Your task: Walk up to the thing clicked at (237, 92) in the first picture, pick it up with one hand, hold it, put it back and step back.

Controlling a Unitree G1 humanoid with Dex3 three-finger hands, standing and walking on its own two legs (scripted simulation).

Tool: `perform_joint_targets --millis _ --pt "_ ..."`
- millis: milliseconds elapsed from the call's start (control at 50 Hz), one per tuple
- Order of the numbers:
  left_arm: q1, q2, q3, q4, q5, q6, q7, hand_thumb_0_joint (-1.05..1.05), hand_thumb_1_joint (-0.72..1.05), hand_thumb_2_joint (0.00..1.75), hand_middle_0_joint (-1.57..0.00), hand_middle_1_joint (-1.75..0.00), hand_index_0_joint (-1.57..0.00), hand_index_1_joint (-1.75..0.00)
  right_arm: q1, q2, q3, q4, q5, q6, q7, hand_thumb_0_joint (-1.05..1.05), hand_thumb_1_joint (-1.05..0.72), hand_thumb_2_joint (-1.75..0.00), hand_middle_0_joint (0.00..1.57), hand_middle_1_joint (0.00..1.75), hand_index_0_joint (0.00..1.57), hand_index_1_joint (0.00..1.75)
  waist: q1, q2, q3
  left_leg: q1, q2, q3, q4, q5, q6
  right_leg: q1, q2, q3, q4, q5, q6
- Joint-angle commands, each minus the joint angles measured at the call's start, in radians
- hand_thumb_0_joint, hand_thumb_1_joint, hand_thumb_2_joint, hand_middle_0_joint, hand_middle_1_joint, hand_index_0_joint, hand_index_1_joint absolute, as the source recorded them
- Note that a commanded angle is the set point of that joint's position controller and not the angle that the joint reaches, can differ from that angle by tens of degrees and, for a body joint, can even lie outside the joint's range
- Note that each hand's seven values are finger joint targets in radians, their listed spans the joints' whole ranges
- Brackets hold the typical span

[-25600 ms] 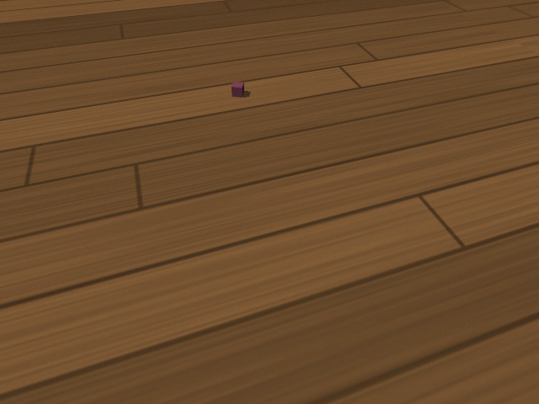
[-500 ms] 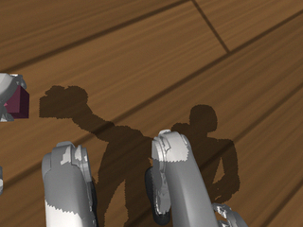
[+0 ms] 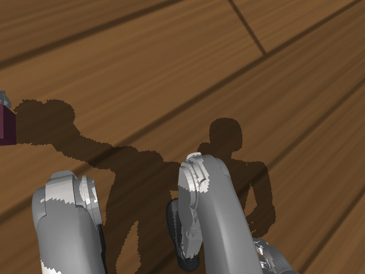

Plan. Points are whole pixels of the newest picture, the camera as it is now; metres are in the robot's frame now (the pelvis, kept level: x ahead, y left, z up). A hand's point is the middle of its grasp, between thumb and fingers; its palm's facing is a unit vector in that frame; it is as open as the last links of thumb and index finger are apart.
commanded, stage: rest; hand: left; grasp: from above
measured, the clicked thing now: out of the picture +0.43 +0.35 -0.22
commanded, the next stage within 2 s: open in 0.98 s
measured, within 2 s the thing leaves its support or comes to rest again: rests again in 0.70 s
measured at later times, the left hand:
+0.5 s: hand out of the picture +0.43 +0.34 -0.22, palm faces -0.47 -0.09 -0.88, open 10.3 cm
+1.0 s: hand out of the picture +0.43 +0.34 -0.24, palm faces -0.48 -0.10 -0.87, open 10.3 cm
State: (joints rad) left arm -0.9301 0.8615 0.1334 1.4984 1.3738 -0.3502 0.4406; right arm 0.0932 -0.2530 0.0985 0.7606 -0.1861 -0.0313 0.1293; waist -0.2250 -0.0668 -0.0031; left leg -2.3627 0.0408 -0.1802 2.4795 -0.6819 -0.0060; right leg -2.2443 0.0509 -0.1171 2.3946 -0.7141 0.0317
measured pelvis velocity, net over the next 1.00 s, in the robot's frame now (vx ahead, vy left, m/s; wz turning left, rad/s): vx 0.00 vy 0.00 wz -0.06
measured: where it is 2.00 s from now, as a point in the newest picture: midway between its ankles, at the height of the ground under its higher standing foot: (142, 257)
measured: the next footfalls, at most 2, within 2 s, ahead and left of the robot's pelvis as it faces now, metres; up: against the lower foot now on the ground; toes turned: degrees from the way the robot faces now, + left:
none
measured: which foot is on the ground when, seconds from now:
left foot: down 0.00-1.00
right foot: down 0.00-1.00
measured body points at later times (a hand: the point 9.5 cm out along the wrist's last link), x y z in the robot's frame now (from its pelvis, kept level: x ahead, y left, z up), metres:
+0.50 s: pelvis +0.00 +0.00 -0.02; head +0.26 +0.10 +0.34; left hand +0.45 +0.34 -0.17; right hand +0.08 -0.27 -0.10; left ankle +0.07 +0.13 -0.28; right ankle +0.10 -0.12 -0.28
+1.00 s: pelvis +0.00 +0.00 -0.02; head +0.26 +0.12 +0.33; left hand +0.45 +0.34 -0.19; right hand +0.08 -0.26 -0.10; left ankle +0.07 +0.13 -0.28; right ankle +0.10 -0.12 -0.28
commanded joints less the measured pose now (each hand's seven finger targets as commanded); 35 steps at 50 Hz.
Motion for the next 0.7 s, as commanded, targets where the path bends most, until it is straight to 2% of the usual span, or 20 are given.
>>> perform_joint_targets --millis 0,20,100,140,160,180,200,220,260,300,320,360,380,420,440,460,500,520,560,680 --pt "-0.290 0.275 0.031 -0.111 -0.028 0.010 0.049 0.00 0.52 0.89 -0.92 -0.74 -0.92 -0.73 0.184 -0.274 -0.073 -0.010 -0.004 -0.011 -0.006 0.00 -0.91 -0.90 0.20 0.30 0.20 0.30 -0.002 0.409 -0.660 0.584 -0.010 0.087 -0.243 0.190 0.021 0.234 0.031 -0.085 -0.219 0.233 -0.066" --pt "-0.288 0.258 0.018 -0.100 -0.033 0.009 0.048 0.00 0.53 0.90 -0.93 -0.73 -0.93 -0.73 0.181 -0.276 -0.071 -0.013 -0.005 -0.011 -0.005 0.00 -0.91 -0.90 0.20 0.30 0.20 0.30 -0.010 0.391 -0.644 0.559 -0.009 0.082 -0.245 0.175 0.022 0.231 0.035 -0.089 -0.222 0.225 -0.065" --pt "-0.286 0.295 0.027 -0.080 -0.033 0.002 0.047 0.00 0.52 0.89 -0.92 -0.73 -0.92 -0.73 0.178 -0.285 -0.058 -0.018 -0.014 -0.021 -0.004 0.00 -0.91 -0.90 0.20 0.30 0.20 0.30 -0.019 0.369 -0.617 0.526 -0.008 0.087 -0.213 0.183 0.027 0.258 0.038 -0.084 -0.224 0.245 -0.058" --pt "-0.269 0.345 0.068 -0.087 -0.029 -0.007 0.054 0.00 0.54 0.90 -0.93 -0.75 -0.94 -0.75 0.186 -0.290 -0.050 -0.026 -0.021 -0.022 -0.003 0.00 -0.92 -0.90 0.20 0.30 0.20 0.30 -0.014 0.367 -0.644 0.522 -0.007 0.088 -0.198 0.219 0.030 0.313 0.038 -0.081 -0.222 0.282 -0.052" --pt "-0.274 0.333 0.058 -0.091 -0.030 -0.010 0.057 0.00 0.54 0.89 -0.94 -0.75 -0.94 -0.74 0.181 -0.286 -0.045 -0.024 -0.021 -0.021 -0.001 0.00 -0.91 -0.90 0.20 0.30 0.20 0.30 -0.005 0.375 -0.657 0.526 -0.006 0.085 -0.198 0.214 0.028 0.310 0.039 -0.080 -0.216 0.274 -0.055" --pt "-0.270 0.319 0.045 -0.060 -0.029 -0.014 0.059 0.00 0.55 0.88 -0.93 -0.77 -0.94 -0.75 0.175 -0.283 -0.041 -0.019 -0.023 -0.021 0.000 0.00 -0.91 -0.90 0.20 0.30 0.20 0.30 -0.017 0.359 -0.634 0.496 -0.004 0.083 -0.189 0.196 0.030 0.300 0.044 -0.079 -0.219 0.263 -0.054" --pt "-0.257 0.343 0.073 -0.049 -0.033 -0.016 0.065 0.00 0.56 0.91 -0.94 -0.77 -0.95 -0.76 0.179 -0.300 -0.041 -0.031 -0.031 -0.021 0.000 0.00 -0.91 -0.90 0.20 0.30 0.20 0.30 -0.032 0.343 -0.632 0.505 -0.004 0.079 -0.184 0.210 0.031 0.308 0.043 -0.090 -0.220 0.270 -0.053" --pt "-0.261 0.325 0.059 -0.060 -0.032 -0.022 0.068 0.00 0.55 0.91 -0.93 -0.78 -0.94 -0.77 0.172 -0.295 -0.035 -0.037 -0.032 -0.025 -0.001 0.00 -0.91 -0.90 0.20 0.30 0.20 0.30 -0.029 0.356 -0.620 0.508 -0.007 0.076 -0.189 0.206 0.028 0.298 0.042 -0.095 -0.210 0.264 -0.055" --pt "-0.279 0.356 0.063 -0.065 -0.020 -0.030 0.076 0.00 0.57 0.90 -0.95 -0.76 -0.95 -0.76 0.161 -0.295 -0.029 -0.036 -0.041 -0.025 0.000 0.00 -0.91 -0.90 0.20 0.30 0.20 0.30 -0.025 0.380 -0.637 0.507 -0.002 0.076 -0.185 0.198 0.029 0.310 0.049 -0.088 -0.212 0.266 -0.053" --pt "-0.253 0.384 0.089 -0.039 -0.016 -0.029 0.093 0.00 0.59 0.91 -0.96 -0.77 -0.97 -0.76 0.170 -0.302 -0.020 -0.032 -0.050 -0.024 0.000 0.00 -0.91 -0.90 0.20 0.30 0.20 0.30 -0.027 0.379 -0.644 0.510 0.000 0.073 -0.178 0.219 0.029 0.329 0.049 -0.094 -0.205 0.285 -0.051" --pt "-0.269 0.359 0.069 -0.055 -0.014 -0.030 0.097 0.00 0.59 0.93 -0.97 -0.77 -0.97 -0.77 0.159 -0.298 -0.017 -0.034 -0.055 -0.027 0.001 0.00 -0.91 -0.90 0.20 0.30 0.20 0.30 -0.030 0.388 -0.638 0.519 0.000 0.072 -0.178 0.216 0.028 0.313 0.050 -0.098 -0.201 0.281 -0.051" --pt "-0.253 0.354 0.061 0.002 -0.012 -0.023 0.107 0.00 0.61 0.92 -0.96 -0.80 -0.97 -0.78 0.149 -0.305 -0.015 -0.034 -0.059 -0.034 0.004 0.00 -0.91 -0.90 0.20 0.30 0.20 0.30 -0.046 0.376 -0.586 0.498 0.004 0.066 -0.175 0.185 0.026 0.281 0.055 -0.102 -0.198 0.255 -0.055" --pt "-0.276 0.348 0.051 -0.030 -0.016 -0.026 0.113 0.00 0.59 0.92 -0.95 -0.79 -0.96 -0.78 0.142 -0.303 -0.009 -0.035 -0.058 -0.036 0.003 0.00 -0.91 -0.90 0.20 0.30 0.20 0.30 -0.043 0.390 -0.592 0.498 0.004 0.064 -0.176 0.180 0.025 0.285 0.056 -0.101 -0.199 0.252 -0.057" --pt "-0.266 0.385 0.072 -0.043 -0.007 -0.019 0.127 0.00 0.60 0.90 -0.96 -0.78 -0.97 -0.77 0.151 -0.308 -0.002 -0.030 -0.065 -0.039 0.002 0.00 -0.91 -0.90 0.20 0.30 0.20 0.30 -0.031 0.424 -0.622 0.524 0.002 0.070 -0.173 0.211 0.023 0.311 0.052 -0.102 -0.190 0.279 -0.055" --pt "-0.254 0.365 0.050 -0.019 -0.004 -0.010 0.127 0.00 0.59 0.89 -0.95 -0.77 -0.96 -0.76 0.143 -0.303 0.001 -0.025 -0.066 -0.041 0.005 0.00 -0.91 -0.90 0.20 0.30 0.20 0.30 -0.033 0.413 -0.603 0.521 0.007 0.064 -0.169 0.201 0.024 0.289 0.057 -0.102 -0.185 0.270 -0.057" --pt "-0.265 0.370 0.062 -0.031 -0.010 -0.009 0.131 0.00 0.57 0.92 -0.95 -0.76 -0.96 -0.76 0.145 -0.312 -0.002 -0.028 -0.069 -0.042 0.007 0.00 -0.91 -0.90 0.20 0.30 0.20 0.30 -0.044 0.412 -0.614 0.520 0.006 0.063 -0.171 0.214 0.024 0.299 0.059 -0.107 -0.188 0.285 -0.054" --pt "-0.245 0.361 0.053 0.027 -0.012 0.004 0.136 0.00 0.57 0.92 -0.94 -0.78 -0.94 -0.78 0.137 -0.319 0.000 -0.036 -0.071 -0.050 0.009 0.00 -0.91 -0.90 0.20 0.30 0.20 0.30 -0.063 0.387 -0.568 0.496 0.007 0.059 -0.162 0.200 0.024 0.283 0.058 -0.112 -0.179 0.276 -0.055" --pt "-0.262 0.370 0.066 -0.012 -0.021 0.002 0.141 0.00 0.55 0.92 -0.93 -0.77 -0.93 -0.77 0.134 -0.321 -0.002 -0.034 -0.069 -0.051 0.007 0.00 -0.91 -0.90 0.20 0.30 0.20 0.30 -0.048 0.402 -0.584 0.503 0.007 0.056 -0.172 0.194 0.021 0.287 0.060 -0.115 -0.185 0.270 -0.056" --pt "-0.275 0.375 0.046 -0.029 -0.017 0.007 0.140 0.00 0.55 0.88 -0.94 -0.76 -0.94 -0.75 0.127 -0.307 0.009 -0.028 -0.070 -0.053 0.010 0.00 -0.91 -0.90 0.20 0.30 0.20 0.30 -0.032 0.448 -0.598 0.514 0.008 0.059 -0.174 0.185 0.019 0.287 0.061 -0.104 -0.182 0.261 -0.061" --pt "-0.259 0.350 0.022 0.004 -0.030 0.024 0.136 0.00 0.52 0.91 -0.92 -0.76 -0.92 -0.76 0.118 -0.318 0.018 -0.045 -0.074 -0.063 0.014 0.00 -0.91 -0.90 0.20 0.30 0.20 0.30 -0.062 0.405 -0.581 0.504 0.012 0.051 -0.157 0.211 0.024 0.306 0.065 -0.113 -0.182 0.296 -0.053"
